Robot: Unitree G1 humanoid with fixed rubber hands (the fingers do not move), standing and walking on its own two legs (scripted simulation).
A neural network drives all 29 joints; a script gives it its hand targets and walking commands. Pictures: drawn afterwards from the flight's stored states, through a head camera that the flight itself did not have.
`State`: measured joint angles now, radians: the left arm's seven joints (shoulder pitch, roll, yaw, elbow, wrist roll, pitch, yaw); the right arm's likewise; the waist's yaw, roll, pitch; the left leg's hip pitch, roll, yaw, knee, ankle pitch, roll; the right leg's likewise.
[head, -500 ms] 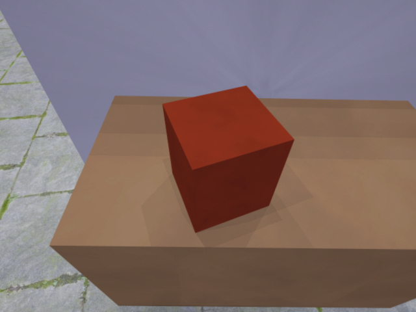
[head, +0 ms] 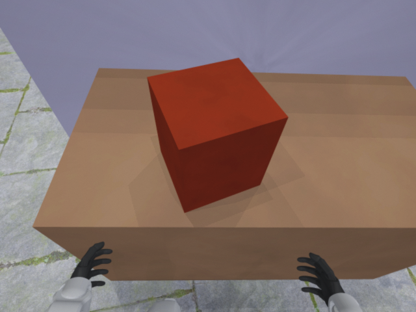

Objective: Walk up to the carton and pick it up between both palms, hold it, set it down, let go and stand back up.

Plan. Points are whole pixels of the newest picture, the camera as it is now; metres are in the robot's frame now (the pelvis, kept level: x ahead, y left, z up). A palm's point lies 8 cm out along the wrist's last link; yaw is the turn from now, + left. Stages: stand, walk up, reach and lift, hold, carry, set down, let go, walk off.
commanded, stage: reach and lift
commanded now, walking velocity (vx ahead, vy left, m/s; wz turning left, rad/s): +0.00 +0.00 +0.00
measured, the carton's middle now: (210, 137) +0.47 +0.02 +0.02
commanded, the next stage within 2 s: none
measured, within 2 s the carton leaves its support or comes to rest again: neither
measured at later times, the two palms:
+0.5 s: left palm (97, 283) +0.17 +0.22 -0.05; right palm (349, 289) +0.18 -0.26 -0.06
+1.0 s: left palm (112, 276) +0.18 +0.18 -0.02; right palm (370, 278) +0.20 -0.28 -0.03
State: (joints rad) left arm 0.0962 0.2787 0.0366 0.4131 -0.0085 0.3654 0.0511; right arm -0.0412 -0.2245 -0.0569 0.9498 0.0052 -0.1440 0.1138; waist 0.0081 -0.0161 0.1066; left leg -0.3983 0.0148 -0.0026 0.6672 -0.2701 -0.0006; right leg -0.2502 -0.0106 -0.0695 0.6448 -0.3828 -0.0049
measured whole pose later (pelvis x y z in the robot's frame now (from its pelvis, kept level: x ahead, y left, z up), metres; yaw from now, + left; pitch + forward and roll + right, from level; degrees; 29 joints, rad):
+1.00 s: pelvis +0.02 -0.02 +0.02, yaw -4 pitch +1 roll +0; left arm 0.31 0.05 0.05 0.33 0.03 -0.06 0.20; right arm 0.07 -0.40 0.13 0.91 0.31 -0.40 0.27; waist 0.08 -0.02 -0.04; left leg -0.23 0.05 0.02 0.37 -0.16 -0.04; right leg -0.13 0.04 -0.01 0.37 -0.27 -0.04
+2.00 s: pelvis +0.00 -0.03 +0.02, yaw -8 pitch +4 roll +1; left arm 0.00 -0.08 0.08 0.17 0.01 0.09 0.31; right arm -0.22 -0.50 0.23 0.79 0.51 -0.30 0.25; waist 0.11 0.00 -0.05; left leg -0.29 0.06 0.03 0.36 -0.13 -0.05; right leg -0.24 0.07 0.05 0.42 -0.25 -0.06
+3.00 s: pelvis +0.00 -0.03 +0.02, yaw -6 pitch +6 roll -1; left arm -0.45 -0.01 0.23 0.06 -0.03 0.65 0.26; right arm -0.76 -0.52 0.21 0.80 0.50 0.19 0.12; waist 0.19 0.03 -0.05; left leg -0.34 0.07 -0.02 0.34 -0.10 -0.06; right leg -0.24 0.08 0.02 0.33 -0.19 -0.06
